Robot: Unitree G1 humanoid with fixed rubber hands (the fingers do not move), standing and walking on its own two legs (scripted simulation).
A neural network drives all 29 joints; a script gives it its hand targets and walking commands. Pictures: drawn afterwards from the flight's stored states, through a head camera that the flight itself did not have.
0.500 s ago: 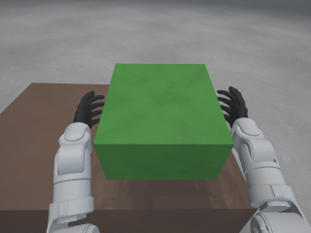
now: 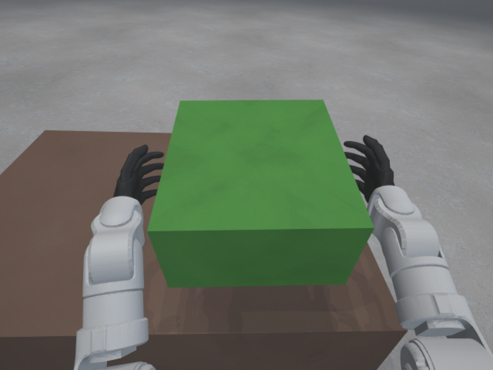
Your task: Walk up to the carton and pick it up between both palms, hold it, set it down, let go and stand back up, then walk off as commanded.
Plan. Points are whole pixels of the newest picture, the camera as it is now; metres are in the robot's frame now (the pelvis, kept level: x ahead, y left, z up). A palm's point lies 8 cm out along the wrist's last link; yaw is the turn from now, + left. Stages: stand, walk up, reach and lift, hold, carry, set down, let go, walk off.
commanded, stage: hold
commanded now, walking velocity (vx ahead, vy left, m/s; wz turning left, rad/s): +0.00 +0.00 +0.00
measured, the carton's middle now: (254, 183) +0.42 -0.01 +0.14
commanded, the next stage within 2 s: none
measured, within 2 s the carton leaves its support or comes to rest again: neither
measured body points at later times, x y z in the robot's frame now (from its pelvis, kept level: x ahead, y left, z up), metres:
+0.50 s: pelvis +0.00 +0.00 +0.00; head -0.05 +0.02 +0.45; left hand +0.35 +0.19 +0.18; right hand +0.37 -0.19 +0.19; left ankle +0.03 +0.13 -0.75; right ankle -0.01 -0.12 -0.75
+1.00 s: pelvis +0.00 +0.00 +0.00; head -0.06 +0.02 +0.45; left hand +0.35 +0.19 +0.19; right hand +0.36 -0.19 +0.20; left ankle +0.03 +0.13 -0.75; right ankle -0.01 -0.12 -0.75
